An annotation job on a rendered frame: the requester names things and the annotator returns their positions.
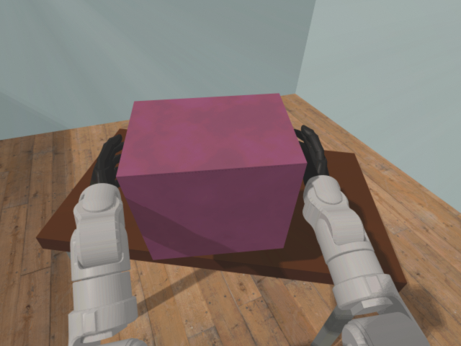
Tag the left robot hand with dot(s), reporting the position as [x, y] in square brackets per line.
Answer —
[104, 169]

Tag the right robot hand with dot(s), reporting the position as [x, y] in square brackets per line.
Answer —
[313, 152]

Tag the left robot forearm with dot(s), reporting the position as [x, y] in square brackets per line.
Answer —
[103, 304]

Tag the robot right upper arm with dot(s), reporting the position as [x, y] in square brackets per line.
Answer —
[393, 329]

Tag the right robot forearm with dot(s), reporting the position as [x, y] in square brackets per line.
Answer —
[360, 284]

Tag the table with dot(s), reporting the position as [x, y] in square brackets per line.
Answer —
[300, 259]

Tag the carton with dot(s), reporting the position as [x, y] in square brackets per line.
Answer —
[211, 175]

